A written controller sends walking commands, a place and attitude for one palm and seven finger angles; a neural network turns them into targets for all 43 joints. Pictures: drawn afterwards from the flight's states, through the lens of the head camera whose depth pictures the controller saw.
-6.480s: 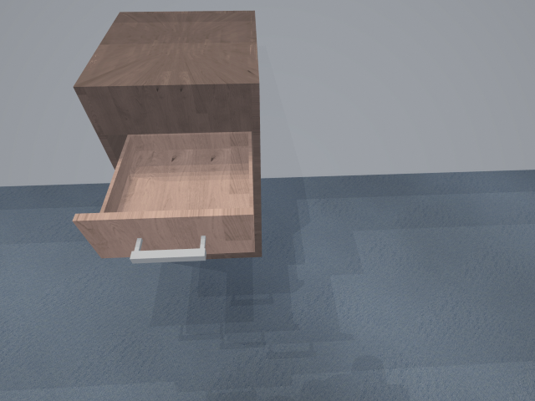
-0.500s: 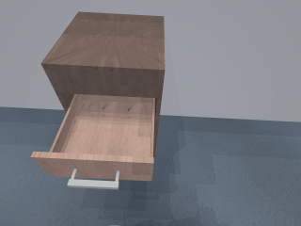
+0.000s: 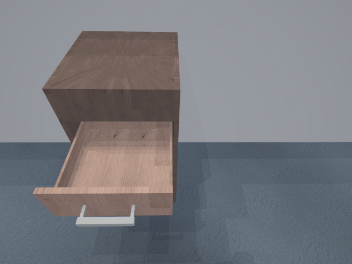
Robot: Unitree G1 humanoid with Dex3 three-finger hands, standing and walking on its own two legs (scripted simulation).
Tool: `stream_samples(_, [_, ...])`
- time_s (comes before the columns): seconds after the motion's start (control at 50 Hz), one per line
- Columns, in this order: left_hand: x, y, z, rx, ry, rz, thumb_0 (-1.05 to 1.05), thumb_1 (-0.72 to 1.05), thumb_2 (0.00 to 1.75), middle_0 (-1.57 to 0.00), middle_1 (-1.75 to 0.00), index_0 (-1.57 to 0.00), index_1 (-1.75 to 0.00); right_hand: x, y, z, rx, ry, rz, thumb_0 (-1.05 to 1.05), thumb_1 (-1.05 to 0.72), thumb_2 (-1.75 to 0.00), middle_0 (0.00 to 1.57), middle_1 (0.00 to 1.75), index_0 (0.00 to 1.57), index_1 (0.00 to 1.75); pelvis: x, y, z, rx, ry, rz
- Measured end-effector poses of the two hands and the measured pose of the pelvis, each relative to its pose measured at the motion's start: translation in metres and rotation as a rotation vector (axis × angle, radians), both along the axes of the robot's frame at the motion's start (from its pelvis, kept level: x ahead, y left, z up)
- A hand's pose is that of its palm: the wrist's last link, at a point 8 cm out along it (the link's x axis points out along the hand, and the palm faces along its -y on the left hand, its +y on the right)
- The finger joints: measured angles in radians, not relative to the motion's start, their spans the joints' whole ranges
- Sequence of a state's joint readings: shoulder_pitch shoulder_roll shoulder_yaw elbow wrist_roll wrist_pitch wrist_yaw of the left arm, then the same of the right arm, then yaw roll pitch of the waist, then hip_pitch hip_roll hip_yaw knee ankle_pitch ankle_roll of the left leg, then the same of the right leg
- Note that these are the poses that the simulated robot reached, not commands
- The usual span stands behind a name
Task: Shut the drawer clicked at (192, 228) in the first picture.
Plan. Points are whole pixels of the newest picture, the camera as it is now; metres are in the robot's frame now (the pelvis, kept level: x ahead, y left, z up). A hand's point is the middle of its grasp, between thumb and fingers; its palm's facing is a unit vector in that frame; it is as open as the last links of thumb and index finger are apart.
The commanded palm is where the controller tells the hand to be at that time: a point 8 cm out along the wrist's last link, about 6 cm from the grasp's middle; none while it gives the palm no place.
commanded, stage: come to a stop and stand still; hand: left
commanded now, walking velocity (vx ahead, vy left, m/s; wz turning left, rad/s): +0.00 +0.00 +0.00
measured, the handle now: (107, 214) +0.29 +0.22 -0.16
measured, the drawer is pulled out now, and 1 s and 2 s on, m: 0.28 0.28 0.28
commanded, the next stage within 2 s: look again from close up in 0.50 s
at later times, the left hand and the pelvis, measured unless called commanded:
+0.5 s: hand out of the picture +0.00 +0.18 -0.17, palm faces +0.02 -0.99 -0.17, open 7.4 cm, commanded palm none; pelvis +0.01 +0.02 +0.01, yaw +0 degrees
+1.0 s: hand out of the picture -0.01 +0.19 -0.17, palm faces +0.02 -0.99 -0.16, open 7.4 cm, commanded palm none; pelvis +0.01 +0.03 +0.01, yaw +0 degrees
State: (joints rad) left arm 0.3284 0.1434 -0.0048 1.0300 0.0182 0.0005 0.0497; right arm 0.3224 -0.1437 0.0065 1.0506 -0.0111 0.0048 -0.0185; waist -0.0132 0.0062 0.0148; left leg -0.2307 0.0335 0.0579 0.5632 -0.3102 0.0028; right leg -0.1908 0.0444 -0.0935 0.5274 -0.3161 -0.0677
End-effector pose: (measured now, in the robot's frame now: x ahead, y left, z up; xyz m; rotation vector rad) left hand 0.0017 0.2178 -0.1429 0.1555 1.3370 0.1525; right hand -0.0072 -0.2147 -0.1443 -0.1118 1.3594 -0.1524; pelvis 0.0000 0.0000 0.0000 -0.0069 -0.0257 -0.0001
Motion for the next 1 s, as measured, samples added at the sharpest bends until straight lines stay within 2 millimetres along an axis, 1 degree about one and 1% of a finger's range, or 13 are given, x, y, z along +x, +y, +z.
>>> stream_samples(0.1, [0.009, 0.01, 0.005, 0.008, -0.032, -0.006, 0.02, 0.93, 0.9, -0.2, -0.3, -0.2, -0.3, -0.012, 0.012, 0.002, 0.017, 0.036, 0.014, 0.0, -0.91, -0.9, 0.2, 0.3, 0.2, 0.3, -0.002, 0.005, 0.004, 0.001, 0.006, -0.001])
stream_samples(0.22, [0.011, 0.017, 0.007, 0.007, -0.026, -0.013, 0.01, 0.92, 0.9, -0.2, -0.3, -0.19, -0.3, -0.015, 0.02, 0.004, 0.022, 0.05, 0.017, 0.0, -0.91, -0.9, 0.2, 0.3, 0.2, 0.3, -0.001, 0.011, 0.005, 0.004, 0.012, -0.002])
stream_samples(0.32, [0.007, 0.019, 0.006, -0.002, -0.003, -0.008, 0.01, 0.92, 0.9, -0.2, -0.3, -0.19, -0.3, -0.009, 0.021, 0.005, 0.012, 0.048, 0.02, 0.0, -0.91, -0.9, 0.2, 0.3, 0.2, 0.3, 0.003, 0.015, 0.006, 0.006, 0.011, -0.004])
stream_samples(0.54, [-0.004, 0.015, 0.001, -0.036, 0.039, 0.008, 0.01, 0.92, 0.9, -0.2, -0.3, -0.19, -0.3, 0.012, 0.02, 0.01, -0.021, 0.019, 0.031, 0.01, -0.91, -0.9, 0.2, 0.3, 0.2, 0.3, 0.01, 0.023, 0.008, 0.006, 0.001, -0.005])
stream_samples(0.68, [-0.008, 0.014, 0.001, -0.049, 0.054, 0.012, 0.01, 0.91, 0.9, -0.2, -0.3, -0.19, -0.3, 0.017, 0.022, 0.012, -0.031, 0.014, 0.034, 0.01, -0.92, -0.9, 0.2, 0.3, 0.2, 0.3, 0.012, 0.027, 0.009, 0.005, -0.001, -0.006])
stream_samples(0.8, [-0.01, 0.018, 0.001, -0.048, 0.059, 0.014, 0.01, 0.91, 0.9, -0.2, -0.3, -0.19, -0.3, 0.013, 0.027, 0.012, -0.027, 0.022, 0.032, 0.01, -0.92, -0.9, 0.2, 0.3, 0.2, 0.3, 0.012, 0.03, 0.009, 0.005, -0.003, -0.004])
stream_samples(1.0, [-0.011, 0.024, 0.003, -0.038, 0.065, 0.012, 0.01, 0.91, 0.9, -0.2, -0.3, -0.19, -0.3, 0.0, 0.038, 0.01, -0.004, 0.049, 0.021, 0.0, -0.91, -0.9, 0.2, 0.3, 0.2, 0.3, 0.01, 0.034, 0.01, 0.007, 0.0, -0.006])
